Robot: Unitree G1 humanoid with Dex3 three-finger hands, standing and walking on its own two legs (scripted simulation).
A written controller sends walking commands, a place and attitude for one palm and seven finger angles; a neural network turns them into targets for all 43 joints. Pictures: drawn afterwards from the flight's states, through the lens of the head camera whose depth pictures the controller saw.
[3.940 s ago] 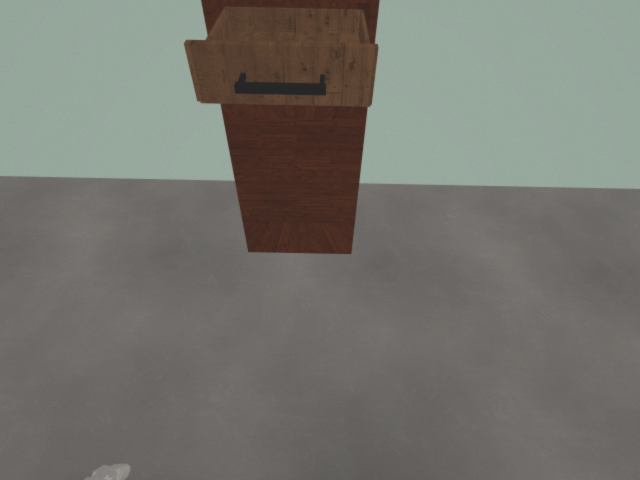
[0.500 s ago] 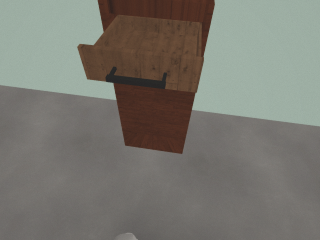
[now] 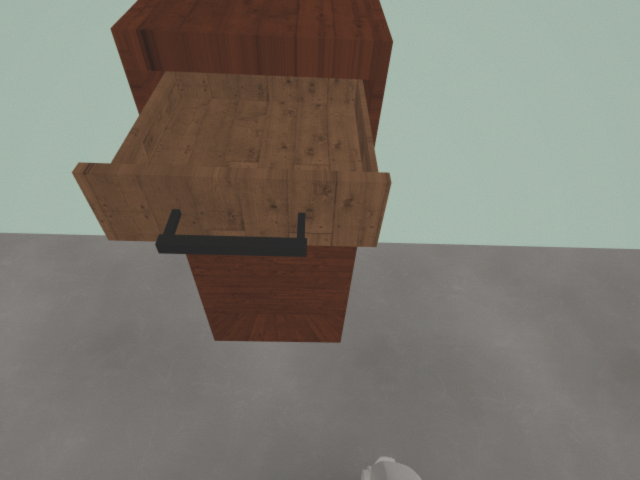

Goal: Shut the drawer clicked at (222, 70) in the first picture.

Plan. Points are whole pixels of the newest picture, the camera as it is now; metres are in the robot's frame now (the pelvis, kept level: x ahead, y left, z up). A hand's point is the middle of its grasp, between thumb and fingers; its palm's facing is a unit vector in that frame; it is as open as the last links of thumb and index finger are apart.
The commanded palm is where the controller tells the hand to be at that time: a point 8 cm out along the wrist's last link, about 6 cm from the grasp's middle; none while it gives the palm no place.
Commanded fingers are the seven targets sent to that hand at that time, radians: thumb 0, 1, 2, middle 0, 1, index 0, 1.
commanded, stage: come to a stop and stand still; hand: left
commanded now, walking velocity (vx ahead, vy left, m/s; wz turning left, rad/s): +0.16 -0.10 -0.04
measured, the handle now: (235, 232) +0.39 +0.13 +0.11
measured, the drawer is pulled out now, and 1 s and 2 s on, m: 0.27 0.27 0.27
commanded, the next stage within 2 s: look again from close up in 1.54 s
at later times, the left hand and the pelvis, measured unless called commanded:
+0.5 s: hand out of the picture +0.10 +0.18 -0.17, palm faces +0.09 -0.97 -0.24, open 7.3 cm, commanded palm none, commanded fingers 0.00 0.90 0.90 -0.20 -0.30 -0.20 -0.30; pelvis +0.02 -0.01 -0.01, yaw +1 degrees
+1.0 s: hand out of the picture -0.04 +0.19 -0.18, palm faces +0.00 -0.99 -0.14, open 7.4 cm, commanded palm none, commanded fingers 0.00 0.90 0.90 -0.20 -0.30 -0.20 -0.30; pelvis -0.01 +0.01 +0.01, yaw -1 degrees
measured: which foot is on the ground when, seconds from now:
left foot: down 0.00-0.12, up 0.14-0.56, down 0.58-1.00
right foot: up 0.00-0.10, down 0.12-0.60, up 0.62-1.00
